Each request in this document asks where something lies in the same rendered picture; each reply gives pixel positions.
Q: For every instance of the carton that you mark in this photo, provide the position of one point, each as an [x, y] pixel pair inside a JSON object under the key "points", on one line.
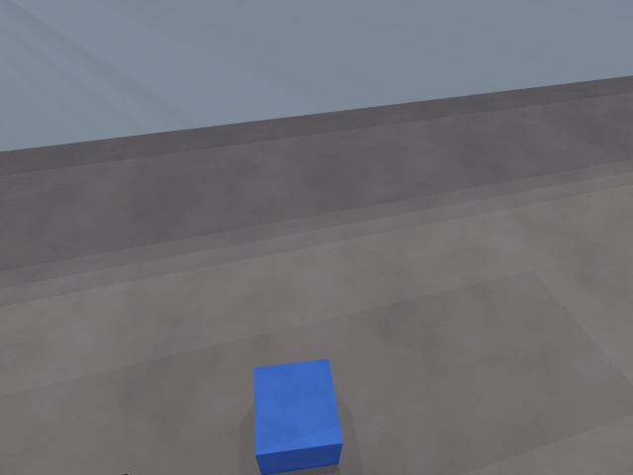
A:
{"points": [[296, 420]]}

